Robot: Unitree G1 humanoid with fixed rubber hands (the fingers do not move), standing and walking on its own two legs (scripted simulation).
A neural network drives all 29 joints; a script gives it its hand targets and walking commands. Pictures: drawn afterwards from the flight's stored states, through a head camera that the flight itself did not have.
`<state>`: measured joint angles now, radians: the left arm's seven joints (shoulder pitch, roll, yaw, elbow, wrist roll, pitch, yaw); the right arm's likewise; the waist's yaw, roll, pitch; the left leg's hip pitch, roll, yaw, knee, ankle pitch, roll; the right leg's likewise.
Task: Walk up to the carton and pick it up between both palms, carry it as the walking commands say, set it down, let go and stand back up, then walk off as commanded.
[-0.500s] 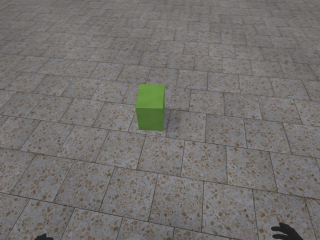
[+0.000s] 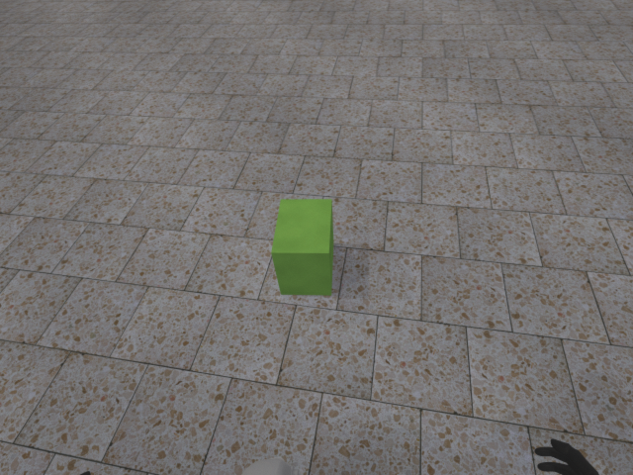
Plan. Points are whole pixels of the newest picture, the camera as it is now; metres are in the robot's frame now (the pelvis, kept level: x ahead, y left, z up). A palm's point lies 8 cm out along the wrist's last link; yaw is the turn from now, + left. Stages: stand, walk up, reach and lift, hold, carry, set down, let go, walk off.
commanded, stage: walk up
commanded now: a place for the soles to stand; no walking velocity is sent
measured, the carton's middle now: (306, 247) +0.99 +0.09 -0.62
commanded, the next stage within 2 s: none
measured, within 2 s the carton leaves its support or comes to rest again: neither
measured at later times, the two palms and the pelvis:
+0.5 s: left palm (88, 415) +0.23 +0.34 -0.07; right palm (558, 432) +0.20 -0.30 -0.10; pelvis +0.13 +0.02 -0.01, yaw -2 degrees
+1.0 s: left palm (91, 337) +0.35 +0.39 -0.08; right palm (498, 358) +0.31 -0.25 -0.10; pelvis +0.25 +0.08 -0.01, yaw -3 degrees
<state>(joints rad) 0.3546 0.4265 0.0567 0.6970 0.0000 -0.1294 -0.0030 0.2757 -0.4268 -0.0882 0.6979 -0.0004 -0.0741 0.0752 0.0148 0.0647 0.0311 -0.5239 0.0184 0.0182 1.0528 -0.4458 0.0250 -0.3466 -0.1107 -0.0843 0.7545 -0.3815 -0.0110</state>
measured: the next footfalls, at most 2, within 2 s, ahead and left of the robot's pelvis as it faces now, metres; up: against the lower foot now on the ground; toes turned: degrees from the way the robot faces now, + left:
left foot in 0.10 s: +0.15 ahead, +0.13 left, +0.00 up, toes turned +2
right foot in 0.42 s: +0.23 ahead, -0.11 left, +0.00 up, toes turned -9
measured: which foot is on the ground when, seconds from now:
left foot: up 0.00-0.08, down 0.10-0.44, up 0.46-0.74, down 0.76-1.00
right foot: down 0.00-0.10, up 0.12-0.40, down 0.42-0.76, up 0.78-1.00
